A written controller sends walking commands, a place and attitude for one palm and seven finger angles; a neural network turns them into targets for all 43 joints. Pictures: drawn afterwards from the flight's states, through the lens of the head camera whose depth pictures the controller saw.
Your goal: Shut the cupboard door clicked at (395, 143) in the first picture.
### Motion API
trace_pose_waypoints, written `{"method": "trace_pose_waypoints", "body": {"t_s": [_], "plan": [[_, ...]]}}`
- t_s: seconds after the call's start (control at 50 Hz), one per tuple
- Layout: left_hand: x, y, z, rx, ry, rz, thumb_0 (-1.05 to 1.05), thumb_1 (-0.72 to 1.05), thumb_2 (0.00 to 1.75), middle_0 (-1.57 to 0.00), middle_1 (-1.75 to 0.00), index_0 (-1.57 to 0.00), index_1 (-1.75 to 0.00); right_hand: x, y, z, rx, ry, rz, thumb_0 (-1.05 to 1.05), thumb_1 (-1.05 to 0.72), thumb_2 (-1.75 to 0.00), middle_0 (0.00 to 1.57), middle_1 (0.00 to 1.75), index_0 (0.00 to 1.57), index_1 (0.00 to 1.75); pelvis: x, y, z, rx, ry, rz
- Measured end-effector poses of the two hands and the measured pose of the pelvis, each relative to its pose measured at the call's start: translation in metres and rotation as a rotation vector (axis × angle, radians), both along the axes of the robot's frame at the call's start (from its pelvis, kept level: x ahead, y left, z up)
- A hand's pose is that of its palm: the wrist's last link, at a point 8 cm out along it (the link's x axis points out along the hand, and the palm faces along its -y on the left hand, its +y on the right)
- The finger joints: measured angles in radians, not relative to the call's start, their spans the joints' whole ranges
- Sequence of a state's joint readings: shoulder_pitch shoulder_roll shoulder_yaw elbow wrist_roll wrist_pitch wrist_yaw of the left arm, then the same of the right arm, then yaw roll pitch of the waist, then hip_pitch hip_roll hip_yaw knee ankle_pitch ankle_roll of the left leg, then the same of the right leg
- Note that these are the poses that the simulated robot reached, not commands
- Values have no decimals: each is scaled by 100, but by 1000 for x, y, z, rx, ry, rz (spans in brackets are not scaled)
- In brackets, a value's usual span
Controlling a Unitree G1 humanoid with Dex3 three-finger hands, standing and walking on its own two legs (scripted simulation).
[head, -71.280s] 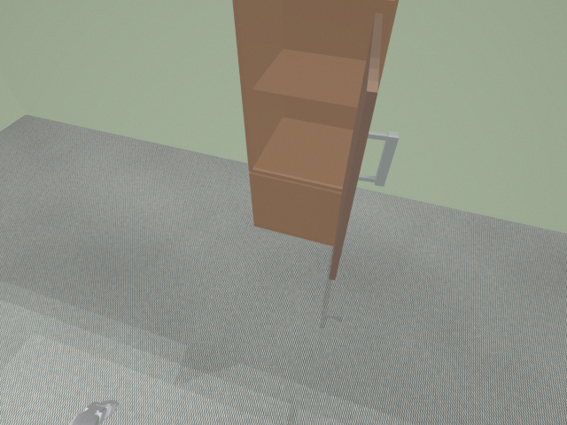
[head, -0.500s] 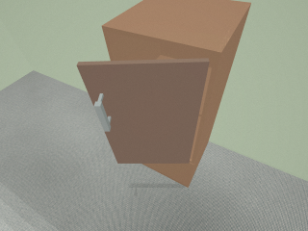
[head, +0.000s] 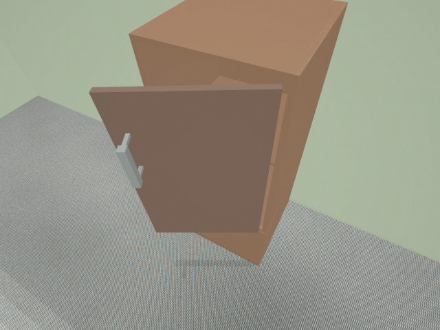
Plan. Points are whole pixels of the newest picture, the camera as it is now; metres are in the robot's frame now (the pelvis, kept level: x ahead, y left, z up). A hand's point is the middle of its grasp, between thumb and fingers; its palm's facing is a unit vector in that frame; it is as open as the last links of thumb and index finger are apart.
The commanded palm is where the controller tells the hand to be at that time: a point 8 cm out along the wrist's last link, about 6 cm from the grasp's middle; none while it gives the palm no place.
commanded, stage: look again from close up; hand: left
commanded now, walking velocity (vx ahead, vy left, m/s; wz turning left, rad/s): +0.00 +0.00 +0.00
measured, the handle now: (132, 161) +0.46 +0.23 +0.02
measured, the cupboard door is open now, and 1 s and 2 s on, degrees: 28 28 28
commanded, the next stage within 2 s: raise the hand and make a fist in 0.06 s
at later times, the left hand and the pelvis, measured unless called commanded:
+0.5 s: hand (133, 317) +0.15 +0.16 -0.02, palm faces +0.03 -1.00 +0.05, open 6.6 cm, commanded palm +0.10 +0.23 -0.05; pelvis -0.05 +0.00 -0.05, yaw +1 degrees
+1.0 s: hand (96, 329) +0.13 +0.22 -0.03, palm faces +0.07 -1.00 -0.01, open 4.2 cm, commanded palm +0.10 +0.27 -0.02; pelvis -0.07 +0.03 -0.08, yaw +5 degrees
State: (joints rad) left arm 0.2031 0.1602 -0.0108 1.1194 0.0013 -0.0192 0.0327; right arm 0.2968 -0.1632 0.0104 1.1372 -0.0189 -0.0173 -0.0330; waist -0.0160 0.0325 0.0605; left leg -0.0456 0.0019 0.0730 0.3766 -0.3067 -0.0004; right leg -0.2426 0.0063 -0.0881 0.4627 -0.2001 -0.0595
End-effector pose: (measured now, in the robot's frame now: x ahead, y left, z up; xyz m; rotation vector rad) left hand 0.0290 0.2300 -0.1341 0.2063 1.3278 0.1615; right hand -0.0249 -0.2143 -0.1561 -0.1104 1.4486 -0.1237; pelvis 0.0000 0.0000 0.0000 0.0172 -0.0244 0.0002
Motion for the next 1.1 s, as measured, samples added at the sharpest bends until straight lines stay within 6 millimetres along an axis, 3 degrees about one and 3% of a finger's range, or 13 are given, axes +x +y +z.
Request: {"method": "trace_pose_waypoints", "body": {"t_s": [0.18,0.22,0.34,0.4,0.48,0.6,0.64,0.7,0.78,0.86,0.96,1.02,1.1], "plan": [[-5,-6,-2,1,-3,14,1,92,90,-20,-30,-20,-30,5,-3,1,3,-12,0,0,-91,-90,20,30,19,30,-1,-6,0,-6,7,2],[18,2,12,1,-186,92,1,92,90,-21,-30,-20,-30,16,-10,4,-56,-124,3,1,-91,-90,21,30,20,30,-7,-6,-5,-6,-4,-15],[118,4,115,25,-937,66,2,92,90,-24,-33,-23,-34,90,-33,25,-120,-592,23,1,-91,-90,20,30,20,30,-19,1,-14,0,39,31],[137,-3,136,-66,-1206,17,1,92,90,-27,-37,-26,-37,127,-41,46,-140,-779,68,1,-91,-90,20,30,19,30,-33,0,-26,16,90,26],[111,-16,119,-205,-1378,-83,1,91,90,-33,-44,-32,-44,163,-45,71,-172,-938,175,1,-91,-90,20,30,19,30,-49,-3,-48,24,142,21],[41,-4,58,-203,-1201,-76,1,90,90,-44,-55,-43,-55,195,-31,68,-190,-1033,304,1,-91,-90,20,30,19,30,-68,2,-82,4,196,49],[30,8,57,-145,-1211,-48,2,90,90,-47,-59,-47,-59,197,-18,56,-170,-1032,329,1,-91,-90,20,30,19,30,-73,4,-91,-11,206,71],[33,22,80,-69,-1348,-46,2,90,90,-53,-65,-52,-65,191,7,32,-115,-996,354,1,-91,-90,20,30,19,30,-79,7,-101,-33,216,103],[58,21,113,-85,-1499,-151,2,90,90,-60,-73,-59,-73,169,40,2,-25,-915,354,1,-90,-90,20,30,20,30,-84,14,-105,-56,221,128],[85,13,107,-186,-1338,-266,2,90,90,-67,-81,-66,-81,138,58,-13,38,-816,275,1,-90,-90,21,30,20,30,-84,22,-98,-50,222,114],[85,30,96,-213,-1144,-154,2,90,90,-76,-91,-76,-91,110,54,-5,3,-740,188,2,-90,-90,21,30,20,30,-74,32,-82,-36,217,91],[79,48,112,-133,-1218,-72,2,90,90,-82,-97,-81,-97,108,44,3,-47,-729,207,2,-90,-90,21,30,20,30,-66,36,-78,-41,216,92],[79,59,128,-71,-1353,-79,2,91,90,-89,-105,-88,-105,122,32,8,-99,-731,276,2,-90,-90,21,30,20,30,-59,40,-80,-56,224,108]]}}
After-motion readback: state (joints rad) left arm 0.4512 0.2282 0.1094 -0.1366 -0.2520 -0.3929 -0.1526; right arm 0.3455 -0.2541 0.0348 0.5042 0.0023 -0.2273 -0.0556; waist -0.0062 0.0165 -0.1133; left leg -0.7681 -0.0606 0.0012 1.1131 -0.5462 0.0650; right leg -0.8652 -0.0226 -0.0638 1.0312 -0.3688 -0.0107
